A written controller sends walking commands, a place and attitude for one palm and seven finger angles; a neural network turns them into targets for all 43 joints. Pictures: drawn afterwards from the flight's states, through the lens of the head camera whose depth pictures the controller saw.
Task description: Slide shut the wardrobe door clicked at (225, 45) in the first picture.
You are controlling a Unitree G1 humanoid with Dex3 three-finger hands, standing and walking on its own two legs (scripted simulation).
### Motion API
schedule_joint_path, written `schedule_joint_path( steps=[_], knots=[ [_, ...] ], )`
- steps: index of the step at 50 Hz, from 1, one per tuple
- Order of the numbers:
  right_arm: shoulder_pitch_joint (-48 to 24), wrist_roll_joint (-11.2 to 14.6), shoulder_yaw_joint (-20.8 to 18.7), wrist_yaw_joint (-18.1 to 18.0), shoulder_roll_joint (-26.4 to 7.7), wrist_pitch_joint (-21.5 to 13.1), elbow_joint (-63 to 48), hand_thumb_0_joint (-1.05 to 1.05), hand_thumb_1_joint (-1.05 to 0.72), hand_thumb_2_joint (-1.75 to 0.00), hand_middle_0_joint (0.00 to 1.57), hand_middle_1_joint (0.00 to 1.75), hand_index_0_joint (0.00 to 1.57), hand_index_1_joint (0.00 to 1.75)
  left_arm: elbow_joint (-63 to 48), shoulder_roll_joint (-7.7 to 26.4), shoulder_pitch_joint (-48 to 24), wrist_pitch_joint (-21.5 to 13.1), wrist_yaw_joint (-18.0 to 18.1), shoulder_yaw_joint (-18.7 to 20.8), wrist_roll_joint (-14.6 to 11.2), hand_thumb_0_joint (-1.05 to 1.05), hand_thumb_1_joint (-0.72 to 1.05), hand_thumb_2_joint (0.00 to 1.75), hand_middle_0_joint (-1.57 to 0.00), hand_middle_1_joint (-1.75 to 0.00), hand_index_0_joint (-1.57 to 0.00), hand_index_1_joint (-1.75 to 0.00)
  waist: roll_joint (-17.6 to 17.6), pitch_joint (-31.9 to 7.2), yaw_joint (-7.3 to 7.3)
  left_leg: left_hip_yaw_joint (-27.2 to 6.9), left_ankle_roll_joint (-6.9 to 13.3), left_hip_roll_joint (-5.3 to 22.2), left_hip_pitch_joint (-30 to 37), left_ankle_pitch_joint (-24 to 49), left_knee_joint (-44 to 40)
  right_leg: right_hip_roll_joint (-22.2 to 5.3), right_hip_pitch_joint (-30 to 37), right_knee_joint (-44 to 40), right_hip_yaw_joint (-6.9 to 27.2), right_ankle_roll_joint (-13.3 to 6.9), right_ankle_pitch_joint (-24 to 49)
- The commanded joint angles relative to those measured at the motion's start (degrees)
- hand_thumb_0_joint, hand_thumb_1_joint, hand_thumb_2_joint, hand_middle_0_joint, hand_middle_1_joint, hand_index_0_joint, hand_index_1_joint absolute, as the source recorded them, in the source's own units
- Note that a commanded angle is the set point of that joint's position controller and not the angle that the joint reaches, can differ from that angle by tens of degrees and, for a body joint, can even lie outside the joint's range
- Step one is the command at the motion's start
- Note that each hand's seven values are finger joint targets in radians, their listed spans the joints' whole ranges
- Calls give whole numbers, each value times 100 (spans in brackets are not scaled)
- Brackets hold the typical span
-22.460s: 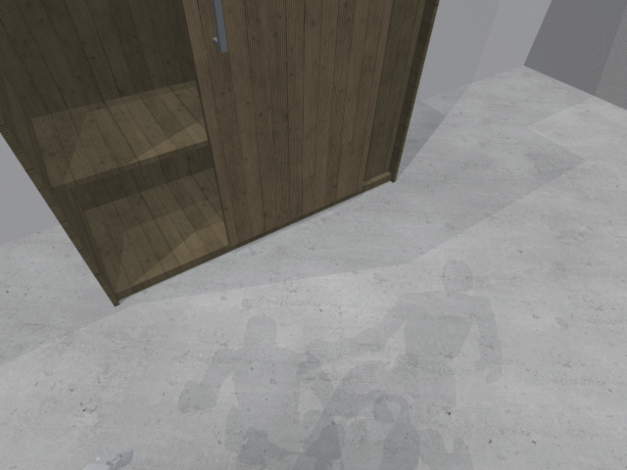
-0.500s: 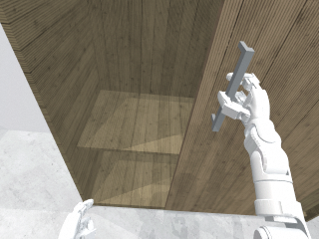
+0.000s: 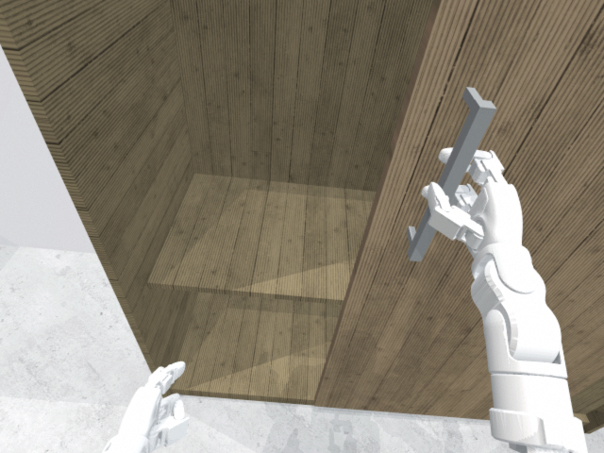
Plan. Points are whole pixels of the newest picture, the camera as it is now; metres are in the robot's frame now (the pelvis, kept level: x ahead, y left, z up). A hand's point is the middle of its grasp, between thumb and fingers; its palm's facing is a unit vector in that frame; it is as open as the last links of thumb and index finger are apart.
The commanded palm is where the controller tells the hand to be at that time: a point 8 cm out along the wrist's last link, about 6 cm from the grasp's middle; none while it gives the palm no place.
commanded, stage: grip the handle and tug to test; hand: right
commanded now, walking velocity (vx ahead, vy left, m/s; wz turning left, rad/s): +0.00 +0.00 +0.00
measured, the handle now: (439, 184) +0.42 -0.14 +0.19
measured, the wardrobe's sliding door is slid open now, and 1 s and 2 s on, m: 0.46 0.45 0.29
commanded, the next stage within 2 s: tug the door sideways, standing still in 0.30 s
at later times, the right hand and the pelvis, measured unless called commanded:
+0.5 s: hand (439, 214) +0.35 -0.12 +0.20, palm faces +0.00 +1.00 -0.06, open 7.2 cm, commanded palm +0.34 -0.17 +0.19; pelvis +0.08 -0.01 +0.01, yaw +1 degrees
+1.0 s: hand (416, 199) +0.38 -0.10 +0.19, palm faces +0.21 +0.97 -0.12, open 6.1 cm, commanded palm +0.36 -0.11 +0.19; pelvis +0.09 +0.04 -0.02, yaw -6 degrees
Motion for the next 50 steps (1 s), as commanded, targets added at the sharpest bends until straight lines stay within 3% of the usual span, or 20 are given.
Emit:
schedule_joint_path(
  steps=[1,19,22,25,30,31,32,33,34,35,38,41,42,43,44,45,46,47,48,50],
  knots=[
    [-1398,161,347,368,-397,-524,-2394,0,-90,-90,45,140,45,140,-1090,511,-929,-268,-4,193,-1,0,90,90,-20,-30,-20,-30,316,-1853,-185,191,101,-200,47,3959,96,63,1470,222,197,-238,3563],
    [1346,249,519,352,-383,-231,-5051,0,-90,-90,45,140,45,140,-1415,471,-1091,-140,-193,208,-7,0,90,90,-20,-30,-20,-30,250,-1738,-265,259,64,-118,124,4546,276,-59,1258,342,248,-227,4409],
    [661,203,936,291,-115,-106,-5031,0,-90,-90,45,140,45,140,-1302,450,-1059,-152,-169,208,-5,0,90,90,-20,-30,-20,-30,205,-1457,-102,274,59,-105,-81,4571,211,-83,1347,405,281,-190,4641],
    [102,142,590,164,-370,-12,-4511,0,-90,-90,45,140,45,140,-1083,500,-966,-194,-89,226,46,0,90,90,-20,-30,-20,-30,52,-1394,-82,275,87,-138,-206,4363,157,-74,1458,360,357,-114,4701],
    [-88,78,1138,100,55,-239,-4673,0,-90,-90,45,140,45,140,-935,408,-918,-269,-144,240,64,0,90,90,-20,-30,-20,-30,-140,-1126,30,287,126,-152,-508,3857,-47,-85,1707,298,469,-1,5059],
    [-891,-503,644,-93,-1078,-1271,-5563,0,-90,-90,45,140,45,140,-1224,546,-571,-133,-36,198,232,0,90,90,-20,-30,-20,-30,84,-719,-23,157,-108,-343,-1113,3718,470,-327,1924,667,642,-484,5823],
    [-584,-517,403,-198,-1220,-1651,-4928,0,-90,-90,45,140,45,140,-1056,524,-340,-93,-52,259,274,0,90,90,-20,-30,-20,-30,-171,-725,36,194,-82,-368,-1800,2890,1121,-524,2320,592,961,-573,6418],
    [304,-562,1088,-91,-217,-1719,-4485,0,-90,-90,45,140,45,140,-1006,371,-460,-51,-125,248,362,0,90,90,-20,-30,-20,-30,-527,-789,104,287,-165,-646,-2864,1578,1569,-711,3457,527,1055,-757,7207],
    [431,-603,1490,-57,138,-1785,-4573,0,-90,-90,45,140,45,140,-1095,328,-486,14,-202,276,415,0,90,90,-20,-30,-20,-30,-1155,-884,105,247,-132,-729,-3619,-26,2048,-965,4029,404,1268,-748,7904],
    [309,-624,1636,-52,256,-1879,-4626,0,-90,-90,45,140,45,140,-1133,339,-505,65,-261,291,458,0,90,90,-20,-30,-20,-30,-1397,-936,107,134,-43,-644,-3727,-593,2363,-1083,3991,386,1305,-702,7652],
    [163,-713,1435,-102,-45,-2202,-4841,0,-90,-90,45,140,45,140,-1331,307,-552,116,-257,380,434,0,90,90,-20,-30,-20,-30,-845,-1133,124,46,67,-532,-3580,-423,2536,-1301,4034,329,1160,-829,6380],
    [-81,-843,1384,-120,-196,-2275,-4805,0,-90,-90,45,140,45,140,-1547,63,-868,76,-171,254,336,0,90,90,-20,-30,-20,-30,-562,-990,72,170,102,-294,-1996,592,679,-1245,2789,787,553,-476,5740],
    [-273,-825,1118,-141,-538,-2286,-4777,0,-90,-90,45,140,45,140,-1488,74,-930,67,-124,225,288,0,90,90,-20,-30,-20,-30,-583,-1091,65,233,136,-323,-1127,1504,113,-1144,2336,1163,401,-366,5521],
    [-461,-837,1155,-105,-459,-2335,-4897,0,-90,-90,45,140,45,140,-1533,-25,-991,89,-108,206,257,0,90,90,-20,-30,-20,-30,-52,-1346,39,-63,243,-146,205,2957,-204,-944,1388,1940,392,-262,4799],
    [-809,-858,1164,-86,-566,-2424,-5246,0,-90,-90,45,140,45,140,-1564,-42,-1071,100,-72,259,206,0,90,90,-20,-30,-20,-30,1040,-1755,-9,-1211,691,629,1343,6114,11,-284,251,3455,220,-141,2936],
    [-642,-751,940,-102,-661,-2504,-5096,0,-90,-90,45,140,45,140,-1598,-159,-1222,-13,-50,276,243,0,90,90,-20,-30,-20,-30,2268,-2056,-177,-2251,1339,1630,1792,8229,308,473,-612,4729,441,-48,-1207],
    [-585,-701,1031,-126,-533,-2657,-5094,0,-90,-90,45,140,45,140,-1596,-238,-1210,-148,-49,221,293,0,90,90,-20,-30,-20,-30,2265,-1858,-219,-2145,1002,1722,1356,7847,47,521,-749,5186,931,-161,-1835],
    [-632,-670,1207,-135,-328,-2731,-4690,0,-90,-90,45,140,45,140,-1426,-104,-1063,-154,-92,348,188,0,90,90,-20,-30,-20,-30,2650,-1541,-159,-1889,640,1598,792,6318,-247,306,-711,5164,1107,-149,-1533],
    [-785,-732,1547,-115,-38,-2833,-4863,0,-90,-90,45,140,45,140,-1345,-85,-1107,-138,-155,330,174,0,90,90,-20,-30,-20,-30,2295,-1408,-64,-2006,761,1577,491,4841,-416,213,-753,4970,1073,-97,-1471],
    [-925,-782,1831,-161,195,-2960,-4680,0,-90,-90,45,140,45,140,-1071,-41,-1074,-79,-209,316,127,0,90,90,-20,-30,-20,-30,1227,-1259,61,-1758,976,1436,193,3595,-585,139,-584,3674,694,-73,-1534]
  ],
)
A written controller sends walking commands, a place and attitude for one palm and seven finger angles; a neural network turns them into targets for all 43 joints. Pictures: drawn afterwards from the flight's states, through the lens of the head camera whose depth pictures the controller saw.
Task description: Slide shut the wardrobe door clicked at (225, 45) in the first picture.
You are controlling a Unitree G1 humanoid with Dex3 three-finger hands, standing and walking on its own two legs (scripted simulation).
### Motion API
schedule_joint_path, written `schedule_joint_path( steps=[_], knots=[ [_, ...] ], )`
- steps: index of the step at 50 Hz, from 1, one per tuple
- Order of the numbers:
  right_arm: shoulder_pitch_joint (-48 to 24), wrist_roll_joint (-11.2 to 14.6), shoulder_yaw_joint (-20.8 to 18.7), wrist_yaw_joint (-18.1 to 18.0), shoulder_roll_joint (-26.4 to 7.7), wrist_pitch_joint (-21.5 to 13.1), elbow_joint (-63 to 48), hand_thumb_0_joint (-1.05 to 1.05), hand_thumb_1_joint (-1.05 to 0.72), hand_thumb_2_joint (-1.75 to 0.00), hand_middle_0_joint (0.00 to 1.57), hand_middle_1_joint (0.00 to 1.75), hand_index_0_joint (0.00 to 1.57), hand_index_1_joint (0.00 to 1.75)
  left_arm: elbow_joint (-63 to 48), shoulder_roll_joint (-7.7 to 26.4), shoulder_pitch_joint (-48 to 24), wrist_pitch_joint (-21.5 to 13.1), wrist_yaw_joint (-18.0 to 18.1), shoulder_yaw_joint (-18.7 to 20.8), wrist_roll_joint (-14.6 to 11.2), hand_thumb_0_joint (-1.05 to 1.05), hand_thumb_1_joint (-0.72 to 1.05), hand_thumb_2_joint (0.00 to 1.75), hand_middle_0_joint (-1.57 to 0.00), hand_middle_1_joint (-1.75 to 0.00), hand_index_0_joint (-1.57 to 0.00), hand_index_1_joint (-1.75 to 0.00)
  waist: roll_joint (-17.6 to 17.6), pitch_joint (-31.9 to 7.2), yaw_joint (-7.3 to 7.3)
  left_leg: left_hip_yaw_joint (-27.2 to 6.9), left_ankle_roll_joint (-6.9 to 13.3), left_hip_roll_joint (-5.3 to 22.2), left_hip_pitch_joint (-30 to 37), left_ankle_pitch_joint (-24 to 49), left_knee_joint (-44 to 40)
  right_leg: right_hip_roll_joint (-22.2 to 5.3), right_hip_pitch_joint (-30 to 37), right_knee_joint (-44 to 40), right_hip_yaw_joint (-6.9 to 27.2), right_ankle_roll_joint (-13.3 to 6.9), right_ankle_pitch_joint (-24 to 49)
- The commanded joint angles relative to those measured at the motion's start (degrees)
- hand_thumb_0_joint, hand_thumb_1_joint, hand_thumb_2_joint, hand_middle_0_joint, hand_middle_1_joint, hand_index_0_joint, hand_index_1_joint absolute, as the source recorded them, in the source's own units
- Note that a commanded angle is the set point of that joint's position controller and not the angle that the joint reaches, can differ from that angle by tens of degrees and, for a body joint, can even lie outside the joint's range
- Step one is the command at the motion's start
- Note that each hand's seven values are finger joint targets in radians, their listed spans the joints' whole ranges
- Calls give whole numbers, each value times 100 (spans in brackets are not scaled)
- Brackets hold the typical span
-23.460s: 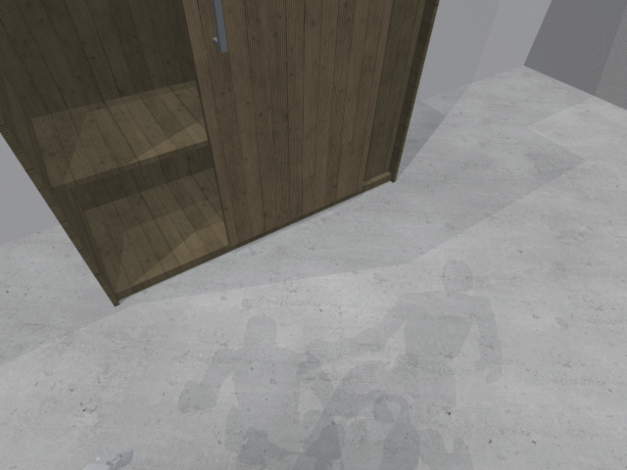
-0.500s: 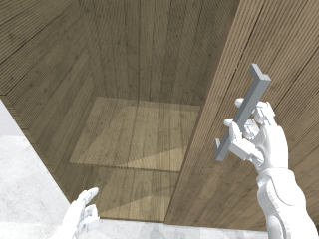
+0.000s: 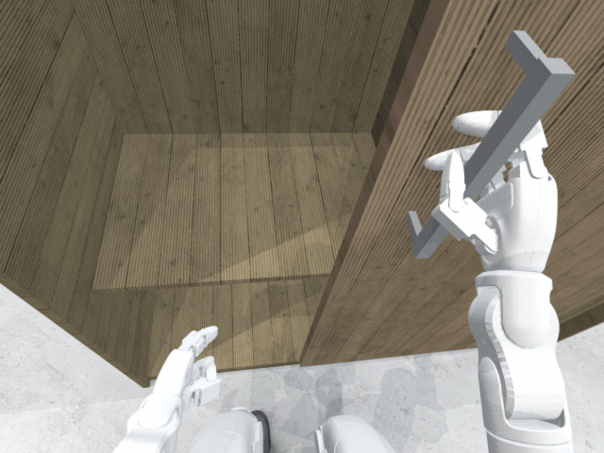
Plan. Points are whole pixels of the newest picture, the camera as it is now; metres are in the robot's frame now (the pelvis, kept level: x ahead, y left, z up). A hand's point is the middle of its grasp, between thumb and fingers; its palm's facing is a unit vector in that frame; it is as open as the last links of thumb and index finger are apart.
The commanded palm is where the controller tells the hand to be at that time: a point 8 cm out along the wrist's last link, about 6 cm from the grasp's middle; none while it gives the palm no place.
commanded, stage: step sideways, sliding the door along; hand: right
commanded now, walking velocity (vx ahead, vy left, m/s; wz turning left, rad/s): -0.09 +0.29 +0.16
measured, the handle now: (460, 170) +0.35 -0.14 +0.21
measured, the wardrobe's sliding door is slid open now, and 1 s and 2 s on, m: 0.45 0.29 0.04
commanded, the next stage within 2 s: none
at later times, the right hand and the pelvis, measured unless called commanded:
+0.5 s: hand (392, 204) +0.30 -0.06 +0.22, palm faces +0.06 +1.00 -0.07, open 6.0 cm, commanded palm +0.28 -0.05 +0.20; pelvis -0.06 +0.06 +0.00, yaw +6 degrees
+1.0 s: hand (276, 211) +0.28 +0.04 +0.22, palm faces +0.02 +1.00 -0.04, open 5.9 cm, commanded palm +0.27 +0.02 +0.21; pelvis -0.09 +0.13 +0.01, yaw +3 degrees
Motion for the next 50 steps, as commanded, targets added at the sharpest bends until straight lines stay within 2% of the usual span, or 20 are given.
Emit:
schedule_joint_path(
  steps=[1,6,7,8,9,13,16,23,26,28,31,33,35,38,40,41,43,44,48,50],
  knots=[
    [-2105,-133,1215,276,3,-1265,-2023,0,-90,-90,45,140,45,140,-845,488,-354,-358,-27,248,-96,0,90,90,-20,-30,-20,-30,1035,-3018,416,-2066,270,1763,1508,2183,-1475,-216,245,-1400,-215,-51,-228],
    [-2464,-138,1352,144,-76,-1361,-1479,0,-90,-90,45,140,45,140,-914,577,-109,-363,-50,311,-173,0,90,90,-20,-30,-20,-30,419,-3280,535,-1561,-262,1298,122,-850,-1369,-484,1888,-3854,-701,-182,981],
    [-2594,-77,1435,170,-34,-1373,-1462,0,-90,-90,45,140,45,140,-1034,657,-212,-355,-34,330,-198,0,90,90,-20,-30,-20,-30,-52,-3011,552,-1302,-420,979,-346,-1157,-533,-1197,1864,-4376,-11,-406,953],
    [-2630,-58,1448,191,146,-1355,-1167,0,-90,-90,45,140,45,140,-1194,899,-302,-322,-63,396,-184,0,90,90,-20,-30,-20,-30,-1202,-2705,533,-795,-640,350,-600,-1401,1154,-2542,1214,-5105,1728,-1062,885],
    [-2698,-151,1212,181,-53,-1287,-746,0,-90,-90,45,140,45,140,-1143,861,-411,-245,-85,455,-122,0,90,90,-20,-30,-20,-30,-1260,-2417,517,-1109,-744,118,-481,-1510,3060,-3386,372,-5565,2598,-1648,1201],
    [-3288,-161,761,219,-345,-1156,-565,0,-90,-90,45,140,45,140,-858,870,-581,-10,-76,446,-65,0,90,90,-20,-30,-20,-30,247,-2298,394,-1285,-695,336,-1124,-1518,3180,-2813,1047,-4569,945,-1117,3123],
    [-3245,-194,1158,360,107,-1115,-266,0,-90,-90,45,140,45,140,-880,908,-213,1,-77,490,-73,0,90,90,-20,-30,-20,-30,-775,-2787,441,-647,-746,237,-696,-1532,1212,-2314,2085,-3958,-110,-674,4708],
    [-3407,-107,899,489,-139,-1140,-110,0,-90,-90,45,140,45,140,-911,921,-152,-128,-34,432,-148,0,90,90,-20,-30,-20,-30,-1090,-3190,525,-160,-708,51,451,-191,-1022,-2030,2194,-3056,-155,-366,5084],
    [-3867,-147,902,414,-297,-1085,30,0,-90,-90,45,140,45,140,-835,620,-210,-133,42,367,-251,0,90,90,-20,-30,-20,-30,701,-3621,573,-777,-297,966,1437,2488,-1132,-1196,1273,-2049,-705,-15,3396],
    [-4130,-128,714,277,-406,-951,444,0,-90,-90,45,140,45,140,-632,717,-327,-77,132,455,-290,0,90,90,-20,-30,-20,-30,1951,-3571,594,-1153,-39,1211,1489,2254,-806,-832,629,-1802,-554,2,1904],
    [-4545,-21,1110,220,139,-984,413,0,-90,-90,45,140,45,140,-661,741,-474,-86,192,425,-232,0,90,90,-20,-30,-20,-30,135,-3080,701,-553,-328,725,-35,-327,-358,-1122,1495,-3575,-194,-217,1208],
    [-4639,93,1354,264,426,-970,614,0,-90,-90,45,140,45,140,-737,926,-570,-32,161,426,-150,0,90,90,-20,-30,-20,-30,-1870,-2778,646,-253,-658,17,-691,-1985,1670,-2605,1566,-5093,1733,-831,1368],
    [-4773,77,1273,276,250,-1004,751,0,-90,-90,45,140,45,140,-697,783,-536,-52,128,384,-187,0,90,90,-20,-30,-20,-30,-1271,-2679,465,-651,-572,320,-331,-2147,1507,-2644,1370,-4733,1292,-1065,2878],
    [-4601,18,953,323,58,-997,1258,0,-90,-90,45,140,45,140,-654,878,-232,-17,43,408,-275,0,90,90,-20,-30,-20,-30,-751,-3039,379,-458,-544,210,1133,-826,-439,-1934,858,-3223,-115,-513,3082],
    [-4776,-41,1047,383,-2,-903,1182,0,-90,-90,45,140,45,140,-709,661,-204,-21,111,378,-389,0,90,90,-20,-30,-20,-30,1321,-3230,487,-1170,-338,766,1691,529,-1609,-711,185,-1769,-865,-37,850],
    [-4949,-49,837,319,-271,-862,1242,0,-90,-90,45,140,45,140,-769,548,-448,-78,166,376,-364,0,90,90,-20,-30,-20,-30,2599,-2941,448,-2531,118,1515,1448,15,-2018,-275,-637,-764,-676,52,-299],
    [-5061,-95,611,236,-380,-854,1545,0,-90,-90,45,140,45,140,-350,893,-251,-152,203,534,-262,0,90,90,-20,-30,-20,-30,2132,-2348,434,-2784,615,1637,426,-1120,-2172,-467,-646,224,-208,-15,-80],
    [-5348,-19,766,210,-144,-900,1077,0,-90,-90,45,140,45,140,-335,767,-267,-168,220,453,-228,0,90,90,-20,-30,-20,-30,1528,-2460,498,-2520,741,1576,592,-107,-1822,-520,-605,-20,-235,18,126],
    [-4804,-47,679,79,-244,-1100,1201,0,-90,-90,45,140,45,140,-200,766,-59,-53,296,389,-167,0,90,90,-20,-30,-20,-30,567,-3121,581,-1135,181,942,1484,1775,287,-509,876,-5125,-784,43,2262],
    [-4547,-10,617,136,-428,-1167,1125,0,-90,-90,45,140,45,140,-439,1118,-75,-76,265,633,-97,0,90,90,-20,-30,-20,-30,-1257,-3022,461,-676,-503,190,-1614,-1328,2238,-2867,3293,-4919,1805,-510,5439]
  ],
)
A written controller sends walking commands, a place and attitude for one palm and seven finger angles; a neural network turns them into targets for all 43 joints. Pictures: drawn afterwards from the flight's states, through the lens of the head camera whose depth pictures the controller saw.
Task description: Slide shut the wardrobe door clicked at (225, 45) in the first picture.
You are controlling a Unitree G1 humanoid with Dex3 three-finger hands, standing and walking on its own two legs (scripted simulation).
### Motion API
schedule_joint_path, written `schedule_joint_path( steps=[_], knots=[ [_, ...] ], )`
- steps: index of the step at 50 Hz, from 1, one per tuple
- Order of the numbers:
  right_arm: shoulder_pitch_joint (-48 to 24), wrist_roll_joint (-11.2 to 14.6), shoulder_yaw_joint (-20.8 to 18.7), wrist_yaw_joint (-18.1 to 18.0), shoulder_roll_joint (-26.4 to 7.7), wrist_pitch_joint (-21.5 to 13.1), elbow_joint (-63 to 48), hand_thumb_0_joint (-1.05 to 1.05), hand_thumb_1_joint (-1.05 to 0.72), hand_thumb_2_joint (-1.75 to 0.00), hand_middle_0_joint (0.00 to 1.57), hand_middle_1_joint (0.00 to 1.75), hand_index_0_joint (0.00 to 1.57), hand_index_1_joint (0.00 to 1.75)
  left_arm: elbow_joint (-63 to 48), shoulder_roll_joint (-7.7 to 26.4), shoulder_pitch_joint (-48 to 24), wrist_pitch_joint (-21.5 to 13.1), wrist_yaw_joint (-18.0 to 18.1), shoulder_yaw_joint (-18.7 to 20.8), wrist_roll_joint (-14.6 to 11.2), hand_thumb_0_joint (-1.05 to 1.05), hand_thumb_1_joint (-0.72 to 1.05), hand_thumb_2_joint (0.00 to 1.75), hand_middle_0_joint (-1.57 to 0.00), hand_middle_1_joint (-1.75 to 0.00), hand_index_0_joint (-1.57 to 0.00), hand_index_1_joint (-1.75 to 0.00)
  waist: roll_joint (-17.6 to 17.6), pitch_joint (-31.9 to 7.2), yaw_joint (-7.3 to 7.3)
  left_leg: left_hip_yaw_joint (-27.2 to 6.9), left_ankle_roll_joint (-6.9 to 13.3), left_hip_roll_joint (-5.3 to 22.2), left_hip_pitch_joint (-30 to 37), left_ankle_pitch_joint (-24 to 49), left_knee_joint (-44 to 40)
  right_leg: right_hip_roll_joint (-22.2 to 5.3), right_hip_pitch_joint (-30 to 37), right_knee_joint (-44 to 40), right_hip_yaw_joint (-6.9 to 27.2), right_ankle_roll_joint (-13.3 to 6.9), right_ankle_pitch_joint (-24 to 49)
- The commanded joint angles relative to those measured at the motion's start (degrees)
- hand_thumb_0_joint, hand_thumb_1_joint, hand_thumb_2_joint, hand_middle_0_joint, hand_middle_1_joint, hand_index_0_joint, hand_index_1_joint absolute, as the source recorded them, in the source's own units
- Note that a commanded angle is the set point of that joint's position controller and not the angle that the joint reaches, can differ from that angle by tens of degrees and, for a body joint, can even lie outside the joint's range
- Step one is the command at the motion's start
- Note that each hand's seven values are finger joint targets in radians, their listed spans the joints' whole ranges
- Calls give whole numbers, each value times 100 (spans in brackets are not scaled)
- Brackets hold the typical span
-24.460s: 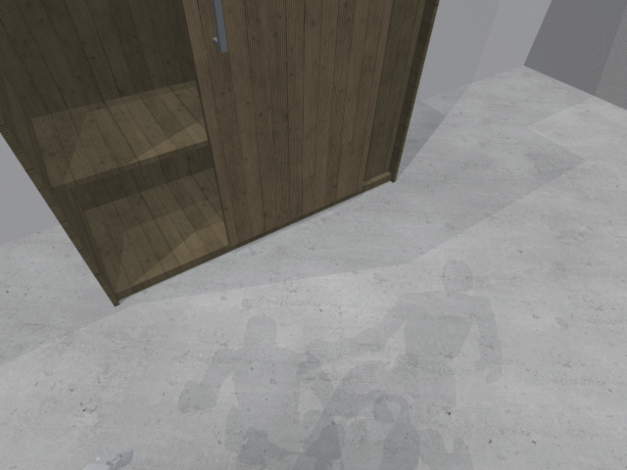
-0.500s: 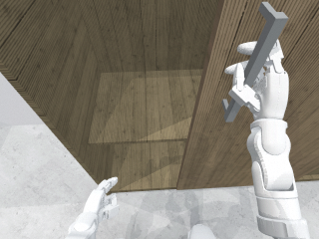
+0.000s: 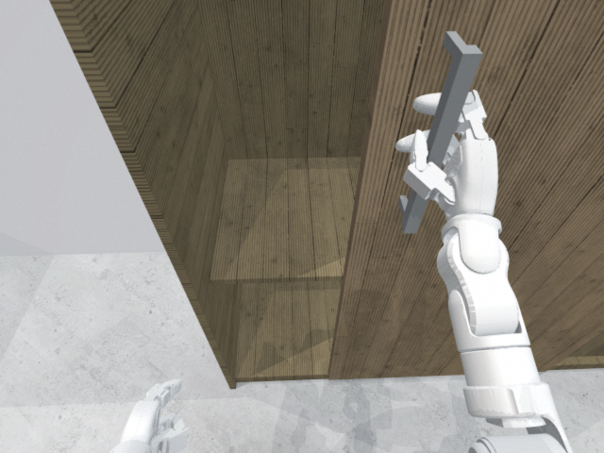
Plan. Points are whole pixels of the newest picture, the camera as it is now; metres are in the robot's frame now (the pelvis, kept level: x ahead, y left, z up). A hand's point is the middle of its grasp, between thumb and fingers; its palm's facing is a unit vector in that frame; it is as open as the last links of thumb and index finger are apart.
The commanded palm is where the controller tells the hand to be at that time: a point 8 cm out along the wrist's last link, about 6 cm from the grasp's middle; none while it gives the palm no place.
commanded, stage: step sideways, sliding the door along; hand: right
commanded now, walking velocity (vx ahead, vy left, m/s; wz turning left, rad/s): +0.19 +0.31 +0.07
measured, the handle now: (427, 148) +0.42 -0.14 +0.21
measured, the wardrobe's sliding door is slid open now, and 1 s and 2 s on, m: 0.29 0.04 0.00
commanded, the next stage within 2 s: stop walking and hold the door there in 1.48 s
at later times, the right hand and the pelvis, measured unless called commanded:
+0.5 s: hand (305, 169) +0.36 +0.01 +0.22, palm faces +0.13 +0.99 -0.03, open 5.9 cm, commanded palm +0.35 +0.00 +0.21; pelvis -0.02 +0.13 +0.00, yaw +1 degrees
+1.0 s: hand (179, 174) +0.36 +0.15 +0.21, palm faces +0.11 +0.99 -0.04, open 6.1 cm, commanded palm +0.34 +0.15 +0.21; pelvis -0.01 +0.28 +0.00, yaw -1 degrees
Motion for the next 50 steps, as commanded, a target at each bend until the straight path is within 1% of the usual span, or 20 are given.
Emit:
schedule_joint_path(
  steps=[1,8,13,17,19,20,21,24,26,27,30,35,38,40,43,45,46,47,48,50],
  knots=[
    [-2661,-22,550,397,-258,-723,-1659,0,-90,-90,45,140,45,140,-1058,694,-775,-225,-68,291,68,0,90,90,-20,-30,-20,-30,-888,-2251,309,-1036,-193,16,-1718,-996,3128,-2867,2621,-1612,3114,-1034,3579],
    [-2952,-178,442,514,-221,-642,-1414,0,-90,-90,45,140,45,140,-850,739,-657,-189,-67,284,144,0,90,90,-20,-30,-20,-30,-1017,-2092,284,-418,-284,353,-1072,-330,1840,-1995,1784,-1200,689,-792,3219],
    [-3239,-75,596,542,-107,-661,-1066,0,-90,-90,45,140,45,140,-945,691,-649,-364,-27,224,13,0,90,90,-20,-30,-20,-30,-1725,-1996,370,240,-332,119,29,-704,460,-1770,1047,-1202,334,-589,1766],
    [-3327,-46,626,484,-235,-704,-1201,0,-90,-90,45,140,45,140,-932,451,-667,-379,26,114,-131,0,90,90,-20,-30,-20,-30,-4,-2326,313,-132,-149,340,1450,791,-1454,-873,496,742,-110,-138,1053],
    [-3712,-46,492,385,-492,-583,-1511,0,-90,-90,45,140,45,140,-985,197,-914,-404,56,61,-131,0,90,90,-20,-30,-20,-30,1774,-2112,368,-1979,591,1633,1524,1553,-1923,-46,-921,2065,-2,44,-1390],
    [-3851,-90,624,331,-315,-559,-1542,0,-90,-90,45,140,45,140,-811,230,-909,-395,59,83,-86,0,90,90,-20,-30,-20,-30,1205,-1982,364,-1694,667,1692,731,336,-2090,-78,-519,2173,187,-14,-1424],
    [-3696,-79,474,295,-396,-526,-1406,0,-90,-90,45,140,45,140,-724,489,-761,-358,92,226,-95,0,90,90,-20,-30,-20,-30,1962,-1914,282,-1761,767,1462,484,-204,-1991,-158,-413,2264,326,-60,-1188],
    [-3710,53,557,218,-97,-501,-1613,0,-90,-90,45,140,45,140,-685,408,-742,-311,187,86,-54,0,90,90,-20,-30,-20,-30,782,-2139,559,-409,388,895,588,1193,-453,-161,858,-924,6,-63,475],
    [-3342,66,565,259,-132,-678,-1701,0,-90,-90,45,140,45,140,-780,739,-729,-338,153,316,46,0,90,90,-20,-30,-20,-30,-1868,-2227,473,-43,-178,186,-1488,-328,1784,-1921,2854,-1740,2335,-512,3243],
    [-3077,19,660,323,-73,-593,-1234,0,-90,-90,45,140,45,140,-785,622,-857,-229,47,262,37,0,90,90,-20,-30,-20,-30,-1802,-2075,343,-547,-134,218,-1645,-1047,2533,-2394,2629,-1952,2816,-580,3171],
    [-3270,25,592,470,-207,-622,-1650,0,-90,-90,45,140,45,140,-840,554,-896,-244,4,217,63,0,90,90,-20,-30,-20,-30,-1006,-1666,280,-818,-198,600,-1673,-1050,1949,-2499,2294,-1275,1933,-1285,4135],
    [-3284,-56,952,541,238,-602,-1268,0,-90,-90,45,140,45,140,-1082,645,-723,-331,-100,210,-71,0,90,90,-20,-30,-20,-30,-1505,-2170,297,41,-227,108,777,-518,135,-1577,803,-847,388,-505,1405],
    [-3356,5,1085,553,308,-556,-1356,0,-90,-90,45,140,45,140,-1161,431,-814,-345,-38,117,-189,0,90,90,-20,-30,-20,-30,-149,-2098,303,-260,-187,256,1548,187,-879,-826,-70,267,35,-221,-430],
    [-3614,-2,935,413,10,-466,-1588,0,-90,-90,45,140,45,140,-1115,225,-936,-400,28,101,-169,0,90,90,-20,-30,-20,-30,2012,-1819,351,-2521,552,1529,1241,158,-2250,149,-928,1846,81,8,-1460],
    [-3687,-14,938,331,167,-473,-1757,0,-90,-90,45,140,45,140,-754,450,-703,-416,25,198,-90,0,90,90,-20,-30,-20,-30,1280,-1779,419,-1904,934,1372,538,395,-1741,-122,-251,1636,391,-115,-1045],
    [-3714,-4,1091,304,290,-622,-1871,0,-90,-90,45,140,45,140,-709,357,-657,-374,66,114,-58,0,90,90,-20,-30,-20,-30,456,-2102,597,-791,483,927,622,1314,-461,-83,932,-1127,86,-89,402],
    [-3470,19,1165,325,327,-724,-1900,0,-90,-90,45,140,45,140,-791,502,-672,-404,90,189,-48,0,90,90,-20,-30,-20,-30,-633,-2138,571,-413,146,486,54,1318,765,-675,1740,-2020,728,-191,1464],
    [-3390,15,1235,396,269,-810,-2005,0,-90,-90,45,140,45,140,-897,703,-692,-400,46,305,38,0,90,90,-20,-30,-20,-30,-1978,-1922,520,-153,-125,162,-1665,-525,1896,-2048,2690,-1937,2613,-432,2945],
    [-3033,10,946,434,41,-718,-1679,0,-90,-90,45,140,45,140,-958,568,-791,-346,-62,258,41,0,90,90,-20,-30,-20,-30,-1174,-1974,385,-784,-113,112,-1816,-944,2874,-2628,2613,-1961,3181,-790,2795],
    [-3096,71,898,555,-93,-708,-2258,0,-90,-90,45,140,45,140,-1016,503,-920,-306,-21,213,121,0,90,90,-20,-30,-20,-30,-528,-1676,317,-1022,-255,436,-2439,-1094,3080,-2758,2833,-1402,2540,-1374,4355]
  ],
)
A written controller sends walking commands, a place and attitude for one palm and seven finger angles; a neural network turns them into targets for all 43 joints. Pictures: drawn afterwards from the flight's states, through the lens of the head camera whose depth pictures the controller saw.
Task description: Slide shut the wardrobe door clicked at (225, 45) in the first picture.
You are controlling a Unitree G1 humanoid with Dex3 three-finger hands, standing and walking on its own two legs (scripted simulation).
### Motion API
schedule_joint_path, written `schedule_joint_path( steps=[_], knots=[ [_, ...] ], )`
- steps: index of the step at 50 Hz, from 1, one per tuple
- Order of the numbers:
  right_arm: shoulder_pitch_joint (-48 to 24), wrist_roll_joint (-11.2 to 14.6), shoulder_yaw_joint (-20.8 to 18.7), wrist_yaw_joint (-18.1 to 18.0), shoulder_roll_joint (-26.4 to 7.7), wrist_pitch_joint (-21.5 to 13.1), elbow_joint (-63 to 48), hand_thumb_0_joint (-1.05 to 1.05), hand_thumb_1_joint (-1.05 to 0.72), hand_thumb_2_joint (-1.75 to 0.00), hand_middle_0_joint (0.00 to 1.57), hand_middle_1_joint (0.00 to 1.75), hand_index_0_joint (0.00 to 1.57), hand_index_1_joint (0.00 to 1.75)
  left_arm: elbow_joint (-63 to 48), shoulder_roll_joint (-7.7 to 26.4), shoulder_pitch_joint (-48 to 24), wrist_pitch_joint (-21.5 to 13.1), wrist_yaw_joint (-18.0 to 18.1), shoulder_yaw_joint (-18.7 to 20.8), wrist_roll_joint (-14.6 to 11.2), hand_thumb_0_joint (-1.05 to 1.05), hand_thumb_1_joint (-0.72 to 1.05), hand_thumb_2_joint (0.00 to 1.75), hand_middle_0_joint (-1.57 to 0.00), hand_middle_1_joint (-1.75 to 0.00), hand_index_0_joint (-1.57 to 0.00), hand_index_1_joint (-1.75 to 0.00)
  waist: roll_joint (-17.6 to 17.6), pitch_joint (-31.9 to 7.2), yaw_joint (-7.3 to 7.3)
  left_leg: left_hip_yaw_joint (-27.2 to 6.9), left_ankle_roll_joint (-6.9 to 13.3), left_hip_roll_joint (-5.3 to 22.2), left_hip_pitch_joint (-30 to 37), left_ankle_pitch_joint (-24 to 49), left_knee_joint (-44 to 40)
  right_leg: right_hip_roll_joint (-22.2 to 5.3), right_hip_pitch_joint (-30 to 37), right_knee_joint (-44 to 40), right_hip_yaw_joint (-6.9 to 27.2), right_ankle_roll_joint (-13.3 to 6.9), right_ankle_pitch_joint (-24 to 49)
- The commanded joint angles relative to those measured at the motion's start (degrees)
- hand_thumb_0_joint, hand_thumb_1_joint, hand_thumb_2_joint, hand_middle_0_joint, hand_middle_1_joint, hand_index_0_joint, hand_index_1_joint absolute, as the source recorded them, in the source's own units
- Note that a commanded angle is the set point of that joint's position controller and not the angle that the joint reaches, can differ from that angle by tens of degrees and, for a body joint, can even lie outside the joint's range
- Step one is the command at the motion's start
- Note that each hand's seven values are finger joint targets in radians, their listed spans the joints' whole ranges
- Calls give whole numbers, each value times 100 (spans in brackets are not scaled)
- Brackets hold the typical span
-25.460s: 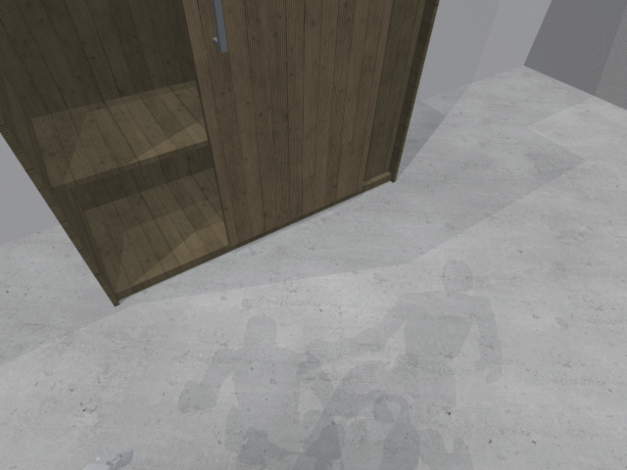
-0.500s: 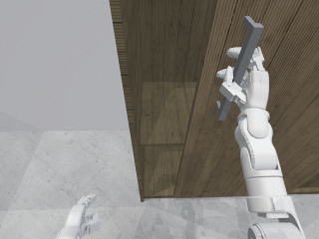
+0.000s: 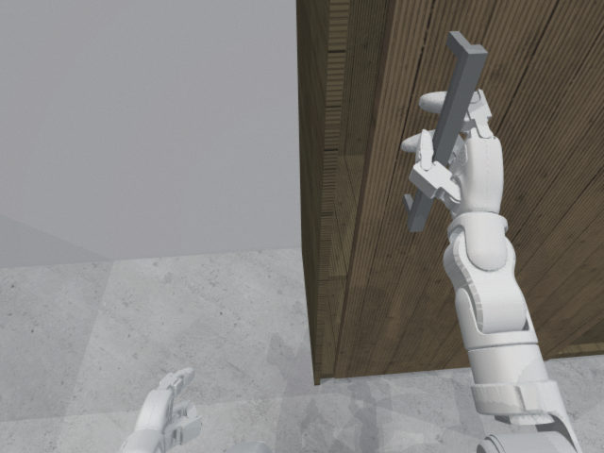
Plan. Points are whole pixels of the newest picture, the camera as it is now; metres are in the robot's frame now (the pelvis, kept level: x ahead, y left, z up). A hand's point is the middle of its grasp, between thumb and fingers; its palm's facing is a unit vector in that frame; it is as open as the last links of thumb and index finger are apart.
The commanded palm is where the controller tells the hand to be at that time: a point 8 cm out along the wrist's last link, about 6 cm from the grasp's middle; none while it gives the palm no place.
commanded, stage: step sideways, sliding the door along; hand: right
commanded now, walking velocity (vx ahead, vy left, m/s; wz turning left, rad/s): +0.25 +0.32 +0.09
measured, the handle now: (432, 147) +0.42 -0.16 +0.20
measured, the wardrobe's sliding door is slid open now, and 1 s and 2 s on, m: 0.04 0.00 0.00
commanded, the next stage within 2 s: stop walking and hold the door there in 0.48 s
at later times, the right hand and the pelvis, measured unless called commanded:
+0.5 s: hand (374, 164) +0.38 -0.08 +0.21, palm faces +0.40 +0.91 -0.03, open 6.4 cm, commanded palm +0.34 -0.05 +0.20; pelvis +0.04 +0.15 +0.00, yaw -3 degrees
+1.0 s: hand (387, 164) +0.39 -0.10 +0.20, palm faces +0.64 +0.72 -0.29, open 6.5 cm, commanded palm +0.33 -0.13 +0.18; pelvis +0.08 +0.25 -0.02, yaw +2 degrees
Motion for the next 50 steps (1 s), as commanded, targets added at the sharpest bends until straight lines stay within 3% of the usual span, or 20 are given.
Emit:
schedule_joint_path(
  steps=[1,5,8,11,13,14,16,19,20,21,25,29,30,31,34,37,39,41,44,50],
  knots=[
    [-3055,-73,964,610,222,-758,-2369,0,-90,-90,45,140,45,140,-975,786,-663,-231,-47,200,119,0,90,90,-20,-30,-20,-30,-738,-1775,455,-794,-97,488,-2040,-597,1266,-2625,2443,-844,1917,-1602,4615],
    [-2824,-219,1191,663,586,-759,-2051,0,-90,-90,45,140,45,140,-1094,863,-479,-294,-178,281,67,0,90,90,-20,-30,-20,-30,-1866,-2111,442,41,-72,278,63,-63,-504,-1812,1276,-652,84,-908,3502],
    [-2906,-191,1294,698,720,-752,-2038,0,-90,-90,45,140,45,140,-1290,850,-573,-334,-205,278,-43,0,90,90,-20,-30,-20,-30,-1814,-2184,525,474,-160,-12,798,4,-950,-1584,693,-435,-28,-669,2305],
    [-2774,-149,1479,654,905,-678,-2239,0,-90,-90,45,140,45,140,-1410,537,-736,-313,-186,158,-230,0,90,90,-20,-30,-20,-30,-194,-2230,399,144,-49,152,2034,1304,-2400,-720,-106,1280,-292,-339,820],
    [-2779,-171,956,438,149,-523,-2482,0,-90,-90,45,140,45,140,-1290,484,-759,-331,-111,129,-175,0,90,90,-20,-30,-20,-30,2000,-2013,435,-2352,852,1622,1807,1244,-3517,260,-1585,3024,-45,-110,-1556],
    [-2650,-123,625,315,-39,-473,-2447,0,-90,-90,45,140,45,140,-1146,424,-865,-396,-55,130,-120,0,90,90,-20,-30,-20,-30,1210,-1752,359,-2317,984,1765,1310,1193,-3572,104,-1418,3353,150,-145,-1609],
    [-2619,-68,793,302,215,-422,-2706,0,-90,-90,45,140,45,140,-1026,644,-674,-287,-53,225,-125,0,90,90,-20,-30,-20,-30,1574,-1804,445,-1848,1112,1340,1105,1622,-2921,30,-1177,3106,186,-190,-1171],
    [-2629,-34,946,281,353,-674,-3129,0,-90,-90,45,140,45,140,-1030,659,-623,-135,27,190,-78,0,90,90,-20,-30,-20,-30,-248,-2235,704,-205,449,731,1087,2655,-589,-180,768,-1584,-152,-177,1294],
    [-2555,-52,834,278,116,-853,-3489,0,-90,-90,45,140,45,140,-1214,1033,-752,-169,-23,358,34,0,90,90,-20,-30,-20,-30,-2150,-2085,618,142,46,207,-863,861,656,-1613,2213,-1684,1512,-429,3240],
    [-2228,-12,917,317,293,-852,-3308,0,-90,-90,45,140,45,140,-1340,860,-812,-169,-159,339,-6,0,90,90,-20,-30,-20,-30,-2352,-2347,409,-285,28,149,-1455,-692,1676,-2452,2739,-1272,2531,-502,4247],
    [-1969,-11,481,339,-235,-714,-3503,0,-90,-90,45,140,45,140,-1300,941,-621,-64,-301,284,-63,0,90,90,-20,-30,-20,-30,-915,-1749,445,-464,-166,299,-2301,-883,2732,-2379,2331,-656,1285,-1319,4602],
    [-1455,-98,532,392,-135,-558,-3618,0,-90,-90,45,140,45,140,-1404,1042,-308,-171,-369,342,-80,0,90,90,-20,-30,-20,-30,-1776,-1718,446,75,-267,344,-2223,-325,1785,-1976,2460,-815,189,-957,4171],
    [-355,-323,-2831,46,-3512,-548,-1445,0,-90,-90,45,140,45,140,-839,1358,78,11,-173,459,-36,0,90,90,-20,-30,-20,-30,-2162,-1814,351,236,-343,235,-2246,-284,1604,-1948,2474,-857,-139,-840,4104],
    [-323,-182,-1939,132,-2487,-494,-1976,0,-90,-90,45,140,45,140,-1100,1211,-100,83,-171,405,23,0,90,90,-20,-30,-20,-30,-2425,-1809,335,282,-246,258,-1835,-380,1220,-1913,2303,-590,-117,-837,4126],
    [-296,-139,-2178,149,-2669,-557,-2170,0,-90,-90,45,140,45,140,-1241,1180,-311,-161,-105,309,-34,0,90,90,-20,-30,-20,-30,-2588,-1618,368,662,-232,4,-229,-127,-418,-1660,1225,-372,-711,-561,3743],
    [524,-316,-2842,111,-3382,-540,-1613,0,-90,-90,45,140,45,140,-1140,1077,-139,-392,-12,261,-115,0,90,90,-20,-30,-20,-30,-555,-1894,232,342,-234,-82,2074,1947,-2407,-710,167,2012,-684,-285,2289],
    [751,-354,-3466,53,-4095,-461,-1608,0,-90,-90,45,140,45,140,-1232,942,-505,-509,91,174,-106,0,90,90,-20,-30,-20,-30,1245,-1851,217,-2057,411,1538,2494,3929,-2738,184,-1478,4046,-183,-232,-1392],
    [478,-413,-3924,14,-4655,-469,-1361,0,-90,-90,45,140,45,140,-979,710,-809,-748,262,-106,42,0,90,90,-20,-30,-20,-30,341,-784,387,-2993,529,1952,-184,439,-3895,-7,-1068,3987,130,-140,-1406],
    [393,-217,-4178,-75,-4234,-611,-1445,0,-90,-90,45,140,45,140,-633,1282,-302,-587,234,287,43,0,90,90,-20,-30,-20,-30,1763,-1651,398,-2335,503,1807,321,-714,-3537,77,-837,3032,426,-113,-807],
    [1033,-331,-4011,-154,-4014,-894,-1261,0,-90,-90,45,140,45,140,-604,1299,-184,-738,384,202,4,0,90,90,-20,-30,-20,-30,-435,-1490,474,-987,82,1173,-452,-838,-2410,14,317,-745,281,-393,-528]
  ],
)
